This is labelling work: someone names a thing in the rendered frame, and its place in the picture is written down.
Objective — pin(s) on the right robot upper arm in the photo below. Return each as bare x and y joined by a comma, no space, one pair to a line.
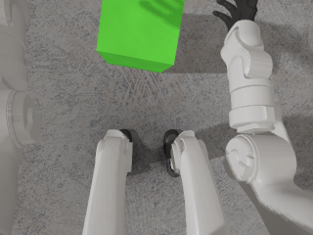
265,166

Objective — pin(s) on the robot left forearm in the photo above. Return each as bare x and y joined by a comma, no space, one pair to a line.
13,71

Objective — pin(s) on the robot right hand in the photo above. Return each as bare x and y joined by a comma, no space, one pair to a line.
245,10

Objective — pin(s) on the left robot upper arm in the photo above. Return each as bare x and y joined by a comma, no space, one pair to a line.
20,124

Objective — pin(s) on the robot right forearm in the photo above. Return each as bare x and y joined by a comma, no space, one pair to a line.
251,85

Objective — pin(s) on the carton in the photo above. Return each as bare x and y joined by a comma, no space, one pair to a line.
140,34

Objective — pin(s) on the robot left thigh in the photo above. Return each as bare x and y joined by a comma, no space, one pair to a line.
105,213

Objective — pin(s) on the left robot shin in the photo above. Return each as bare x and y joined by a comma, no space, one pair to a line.
110,133

